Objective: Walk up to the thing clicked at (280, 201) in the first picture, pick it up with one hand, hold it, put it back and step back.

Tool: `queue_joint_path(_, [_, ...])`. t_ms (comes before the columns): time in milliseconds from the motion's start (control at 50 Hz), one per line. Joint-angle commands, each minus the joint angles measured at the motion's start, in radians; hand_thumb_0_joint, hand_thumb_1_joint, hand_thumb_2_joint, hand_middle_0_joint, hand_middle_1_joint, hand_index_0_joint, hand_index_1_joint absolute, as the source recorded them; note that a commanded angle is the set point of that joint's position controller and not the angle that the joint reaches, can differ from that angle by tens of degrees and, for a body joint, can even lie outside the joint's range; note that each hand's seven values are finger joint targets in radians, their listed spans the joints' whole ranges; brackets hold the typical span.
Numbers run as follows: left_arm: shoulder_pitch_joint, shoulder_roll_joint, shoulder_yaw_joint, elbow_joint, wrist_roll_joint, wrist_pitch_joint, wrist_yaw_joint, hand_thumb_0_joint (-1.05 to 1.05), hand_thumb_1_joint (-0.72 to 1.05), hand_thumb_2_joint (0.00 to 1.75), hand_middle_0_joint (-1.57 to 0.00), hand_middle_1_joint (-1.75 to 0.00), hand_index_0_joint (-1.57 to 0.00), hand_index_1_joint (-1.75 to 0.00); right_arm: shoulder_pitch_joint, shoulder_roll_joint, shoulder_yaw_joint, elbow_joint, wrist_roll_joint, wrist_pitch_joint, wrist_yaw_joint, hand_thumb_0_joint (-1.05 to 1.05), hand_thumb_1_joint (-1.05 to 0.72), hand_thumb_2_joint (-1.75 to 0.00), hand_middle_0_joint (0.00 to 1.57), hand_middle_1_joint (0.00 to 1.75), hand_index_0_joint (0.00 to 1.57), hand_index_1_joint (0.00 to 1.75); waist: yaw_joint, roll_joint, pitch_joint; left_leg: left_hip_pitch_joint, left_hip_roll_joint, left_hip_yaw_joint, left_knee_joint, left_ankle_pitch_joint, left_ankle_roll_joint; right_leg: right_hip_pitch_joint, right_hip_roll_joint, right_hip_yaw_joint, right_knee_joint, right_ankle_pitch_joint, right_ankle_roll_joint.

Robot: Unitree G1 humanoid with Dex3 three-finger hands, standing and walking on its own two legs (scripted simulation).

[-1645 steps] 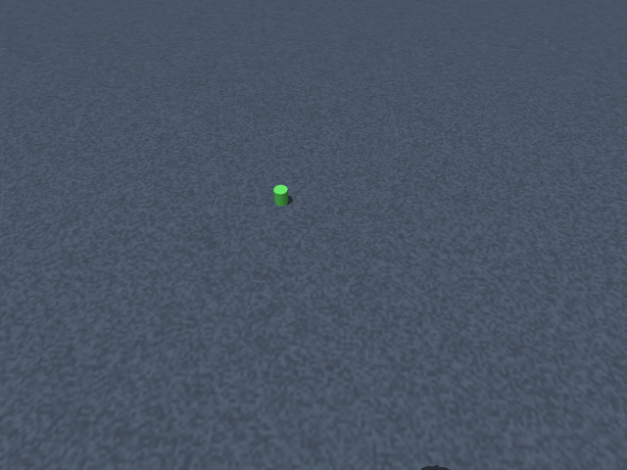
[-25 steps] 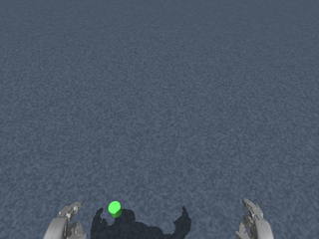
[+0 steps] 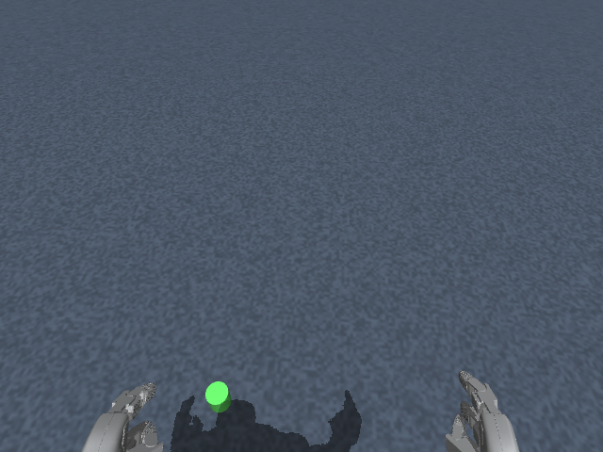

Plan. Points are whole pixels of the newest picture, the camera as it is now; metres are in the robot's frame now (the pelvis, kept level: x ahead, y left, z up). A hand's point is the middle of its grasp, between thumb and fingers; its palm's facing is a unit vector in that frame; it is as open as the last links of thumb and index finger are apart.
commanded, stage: home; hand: left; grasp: from above
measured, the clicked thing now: (218, 397) +0.42 +0.23 -0.68
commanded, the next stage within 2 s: stand in 0.86 s
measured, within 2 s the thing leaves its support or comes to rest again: neither
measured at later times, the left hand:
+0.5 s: hand (163, 450) +0.16 +0.18 -0.05, palm faces +0.05 -0.98 -0.20, open 7.4 cm
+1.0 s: hand (158, 445) +0.17 +0.19 -0.06, palm faces +0.03 -0.97 -0.25, open 7.4 cm
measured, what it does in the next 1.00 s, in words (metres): stands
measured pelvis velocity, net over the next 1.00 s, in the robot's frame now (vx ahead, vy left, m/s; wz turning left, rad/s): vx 0.00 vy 0.00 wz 0.00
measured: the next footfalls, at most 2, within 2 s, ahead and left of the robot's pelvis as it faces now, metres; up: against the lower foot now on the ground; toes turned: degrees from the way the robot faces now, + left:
none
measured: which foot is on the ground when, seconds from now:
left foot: down 0.00-1.00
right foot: down 0.00-1.00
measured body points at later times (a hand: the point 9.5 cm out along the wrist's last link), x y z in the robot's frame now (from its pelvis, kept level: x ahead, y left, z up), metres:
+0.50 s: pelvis +0.00 +0.00 +0.00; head +0.02 +0.00 +0.45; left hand +0.16 +0.23 -0.03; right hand +0.16 -0.25 -0.06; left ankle +0.00 +0.12 -0.68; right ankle +0.01 -0.14 -0.68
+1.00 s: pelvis +0.00 +0.00 +0.00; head +0.03 +0.01 +0.45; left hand +0.17 +0.24 -0.04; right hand +0.17 -0.25 -0.07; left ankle +0.00 +0.12 -0.68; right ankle +0.01 -0.14 -0.68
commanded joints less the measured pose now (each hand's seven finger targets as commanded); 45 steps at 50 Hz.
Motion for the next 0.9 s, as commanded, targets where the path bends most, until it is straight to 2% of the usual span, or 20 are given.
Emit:
queue_joint_path(0, [-0.044, 0.103, 0.044, -0.221, 0.007, -0.047, 0.007, 0.0, 0.9, 0.9, -0.2, -0.3, -0.2, -0.3, -0.073, -0.128, -0.059, -0.162, 0.0, -0.055, -0.007, 0.0, -0.9, -0.9, 0.2, 0.3, 0.2, 0.3, -0.005, 0.029, -0.058, 0.077, -0.013, -0.001, -0.202, 0.212, 0.003, 0.04, 0.031, -0.035, -0.128, 0.149, -0.031])
queue_joint_path(20, [-0.017, 0.105, 0.06, -0.174, 0.007, -0.042, 0.008, 0.0, 0.9, 0.9, -0.2, -0.3, -0.2, -0.3, -0.069, -0.137, -0.067, -0.153, 0.0, -0.054, -0.009, 0.0, -0.9, -0.9, 0.2, 0.3, 0.2, 0.3, -0.008, 0.017, -0.047, 0.075, -0.009, -0.008, -0.208, 0.189, 0.003, 0.035, 0.033, -0.036, -0.128, 0.128, -0.031])
queue_joint_path(40, [-0.055, 0.101, 0.046, -0.233, 0.003, -0.047, 0.007, 0.0, 0.9, 0.9, -0.2, -0.3, -0.2, -0.3, -0.077, -0.121, -0.056, -0.167, 0.0, -0.057, -0.008, 0.0, -0.9, -0.9, 0.2, 0.3, 0.2, 0.3, -0.009, 0.019, -0.055, 0.073, -0.014, 0.001, -0.199, 0.2, 0.006, 0.042, 0.032, -0.036, -0.136, 0.145, -0.028])
queue_joint_path(100, [-0.015, 0.113, 0.065, -0.195, 0.001, -0.045, 0.008, 0.0, 0.9, 0.9, -0.2, -0.3, -0.2, -0.3, -0.068, -0.129, -0.063, -0.158, 0.001, -0.056, -0.009, 0.0, -0.9, -0.9, 0.2, 0.3, 0.2, 0.3, -0.005, 0.007, -0.075, 0.075, -0.016, 0.005, -0.19, 0.231, 0.006, 0.056, 0.029, -0.031, -0.13, 0.162, -0.031])
queue_joint_path(120, [-0.04, 0.097, 0.044, -0.221, 0.001, -0.049, 0.007, 0.0, 0.9, 0.9, -0.2, -0.3, -0.2, -0.3, -0.077, -0.123, -0.057, -0.166, 0.002, -0.056, -0.009, 0.0, -0.9, -0.9, 0.2, 0.3, 0.2, 0.3, -0.007, -0.004, -0.063, 0.069, -0.017, 0.009, -0.184, 0.233, 0.009, 0.052, 0.03, -0.032, -0.136, 0.169, -0.03])
queue_joint_path(140, [-0.016, 0.104, 0.061, -0.179, 0.002, -0.045, 0.007, 0.0, 0.9, 0.9, -0.2, -0.3, -0.2, -0.3, -0.071, -0.13, -0.062, -0.158, 0.001, -0.057, -0.011, 0.0, -0.9, -0.9, 0.2, 0.3, 0.2, 0.3, -0.008, -0.014, -0.05, 0.066, -0.015, 0.006, -0.188, 0.221, 0.009, 0.051, 0.03, -0.033, -0.132, 0.156, -0.029])
queue_joint_path(180, [-0.024, 0.106, 0.058, -0.211, 0.002, -0.048, 0.008, 0.0, 0.9, 0.9, -0.2, -0.3, -0.2, -0.3, -0.069, -0.125, -0.062, -0.161, -0.001, -0.059, -0.01, 0.0, -0.9, -0.9, 0.2, 0.3, 0.2, 0.3, -0.008, 0.015, -0.092, 0.083, -0.017, 0.009, -0.182, 0.25, 0.006, 0.062, 0.028, -0.03, -0.125, 0.182, -0.032])
queue_joint_path(240, [-0.028, 0.097, 0.05, -0.2, 0.003, -0.049, 0.009, 0.0, 0.9, 0.9, -0.2, -0.3, -0.2, -0.3, -0.072, -0.123, -0.06, -0.164, 0.0, -0.06, -0.011, 0.0, -0.9, -0.9, 0.2, 0.3, 0.2, 0.3, -0.01, -0.023, -0.065, 0.069, -0.019, 0.018, -0.171, 0.247, 0.012, 0.056, 0.027, -0.029, -0.136, 0.186, -0.026])
queue_joint_path(260, [-0.004, 0.119, 0.078, -0.182, 0.002, -0.049, 0.011, 0.0, 0.9, 0.9, -0.2, -0.3, -0.2, -0.3, -0.066, -0.128, -0.064, -0.159, 0.0, -0.056, -0.012, 0.0, -0.9, -0.9, 0.2, 0.3, 0.2, 0.3, -0.002, -0.01, -0.073, 0.066, -0.02, 0.016, -0.174, 0.238, 0.011, 0.062, 0.026, -0.026, -0.134, 0.175, -0.029])
queue_joint_path(280, [-0.034, 0.097, 0.048, -0.224, 0.003, -0.054, 0.009, 0.0, 0.9, 0.9, -0.2, -0.3, -0.2, -0.3, -0.077, -0.117, -0.059, -0.166, 0.0, -0.056, -0.01, 0.0, -0.9, -0.9, 0.2, 0.3, 0.2, 0.3, -0.002, -0.001, -0.072, 0.062, -0.022, 0.018, -0.172, 0.241, 0.011, 0.064, 0.024, -0.027, -0.139, 0.184, -0.028])
queue_joint_path(300, [0.0, 0.111, 0.072, -0.173, 0.002, -0.048, 0.009, 0.0, 0.9, 0.9, -0.2, -0.3, -0.2, -0.3, -0.067, -0.127, -0.064, -0.158, 0.0, -0.055, -0.011, 0.0, -0.9, -0.9, 0.2, 0.3, 0.2, 0.3, -0.005, -0.02, -0.074, 0.065, -0.022, 0.018, -0.17, 0.234, 0.013, 0.067, 0.025, -0.025, -0.139, 0.176, -0.027])
queue_joint_path(320, [-0.027, 0.098, 0.051, -0.21, 0.004, -0.051, 0.01, 0.0, 0.9, 0.9, -0.2, -0.3, -0.2, -0.3, -0.077, -0.12, -0.06, -0.168, 0.001, -0.057, -0.01, 0.0, -0.9, -0.9, 0.2, 0.3, 0.2, 0.3, -0.004, -0.024, -0.069, 0.056, -0.023, 0.02, -0.168, 0.23, 0.014, 0.065, 0.025, -0.027, -0.143, 0.177, -0.026])
queue_joint_path(400, [-0.027, 0.109, 0.058, -0.207, 0.004, -0.048, 0.007, 0.0, 0.9, 0.9, -0.2, -0.3, -0.2, -0.3, -0.076, -0.124, -0.062, -0.162, 0.001, -0.054, -0.009, 0.0, -0.9, -0.9, 0.2, 0.3, 0.2, 0.3, -0.007, -0.004, -0.055, 0.055, -0.023, 0.02, -0.177, 0.2, 0.014, 0.056, 0.024, -0.025, -0.149, 0.153, -0.025])
queue_joint_path(460, [-0.015, 0.119, 0.07, -0.217, 0.004, -0.049, 0.011, 0.0, 0.9, 0.9, -0.2, -0.3, -0.2, -0.3, -0.067, -0.127, -0.065, -0.163, 0.001, -0.055, -0.012, 0.0, -0.9, -0.9, 0.2, 0.3, 0.2, 0.3, -0.009, 0.001, -0.094, 0.081, -0.023, 0.019, -0.17, 0.247, 0.013, 0.07, 0.024, -0.023, -0.134, 0.192, -0.028])
queue_joint_path(560, [-0.028, 0.101, 0.052, -0.22, 0.003, -0.053, 0.011, 0.0, 0.9, 0.9, -0.2, -0.3, -0.2, -0.3, -0.069, -0.12, -0.062, -0.164, 0.001, -0.053, -0.01, 0.0, -0.9, -0.9, 0.2, 0.3, 0.2, 0.3, -0.008, -0.002, -0.078, 0.075, -0.021, 0.019, -0.164, 0.269, 0.012, 0.067, 0.024, -0.027, -0.135, 0.214, -0.027])
queue_joint_path(580, [-0.004, 0.119, 0.074, -0.183, 0.006, -0.048, 0.012, 0.0, 0.9, 0.9, -0.2, -0.3, -0.2, -0.3, -0.06, -0.132, -0.07, -0.154, 0.0, -0.052, -0.013, 0.0, -0.9, -0.9, 0.2, 0.3, 0.2, 0.3, -0.014, -0.005, -0.076, 0.079, -0.02, 0.016, -0.168, 0.256, 0.012, 0.061, 0.026, -0.025, -0.132, 0.197, -0.029])
queue_joint_path(600, [-0.014, 0.096, 0.047, -0.218, 0.003, -0.053, 0.009, 0.0, 0.9, 0.9, -0.2, -0.3, -0.2, -0.3, -0.068, -0.117, -0.061, -0.161, 0.0, -0.054, -0.01, 0.0, -0.9, -0.9, 0.2, 0.3, 0.2, 0.3, -0.007, 0.004, -0.099, 0.086, -0.019, 0.012, -0.164, 0.292, 0.008, 0.074, 0.026, -0.03, -0.127, 0.225, -0.03])
queue_joint_path(640, [0.001, 0.11, 0.065, -0.183, 0.005, -0.047, 0.012, 0.0, 0.9, 0.9, -0.2, -0.3, -0.2, -0.3, -0.067, -0.128, -0.067, -0.154, 0.001, -0.051, -0.01, 0.0, -0.9, -0.9, 0.2, 0.3, 0.2, 0.3, -0.007, -0.007, -0.077, 0.084, -0.016, 0.011, -0.171, 0.287, 0.009, 0.068, 0.028, -0.03, -0.126, 0.22, -0.029])
queue_joint_path(780, [-0.007, 0.106, 0.06, -0.201, 0.002, -0.049, 0.011, 0.0, 0.9, 0.9, -0.2, -0.3, -0.2, -0.3, -0.07, -0.123, -0.065, -0.159, 0.001, -0.046, -0.007, 0.0, -0.9, -0.9, 0.2, 0.3, 0.2, 0.3, -0.001, 0.012, -0.079, 0.08, -0.017, 0.009, -0.173, 0.277, 0.006, 0.065, 0.028, -0.033, -0.125, 0.209, -0.029])
queue_joint_path(880, [-0.018, 0.111, 0.055, -0.209, 0.001, -0.048, 0.01, 0.0, 0.9, 0.9, -0.2, -0.3, -0.2, -0.3, -0.061, -0.132, -0.07, -0.162, 0.001, -0.044, -0.007, 0.0, -0.9, -0.9, 0.2, 0.3, 0.2, 0.3, -0.015, -0.003, -0.082, 0.088, -0.016, 0.011, -0.169, 0.291, 0.007, 0.06, 0.028, -0.03, -0.122, 0.221, -0.03])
